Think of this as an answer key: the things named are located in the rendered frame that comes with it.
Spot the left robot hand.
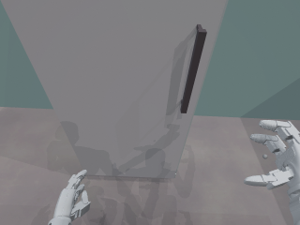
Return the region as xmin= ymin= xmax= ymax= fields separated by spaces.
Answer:
xmin=53 ymin=170 xmax=91 ymax=221

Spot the right robot hand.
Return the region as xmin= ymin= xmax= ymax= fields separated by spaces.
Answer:
xmin=244 ymin=120 xmax=300 ymax=190

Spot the fridge door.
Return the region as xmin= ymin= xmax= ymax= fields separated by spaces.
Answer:
xmin=0 ymin=0 xmax=226 ymax=179

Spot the robot left forearm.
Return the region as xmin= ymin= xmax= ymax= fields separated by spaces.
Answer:
xmin=48 ymin=216 xmax=72 ymax=225

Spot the handle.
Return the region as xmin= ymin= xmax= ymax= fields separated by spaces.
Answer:
xmin=180 ymin=24 xmax=207 ymax=113

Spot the robot right forearm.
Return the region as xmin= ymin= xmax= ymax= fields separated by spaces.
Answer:
xmin=287 ymin=183 xmax=300 ymax=225

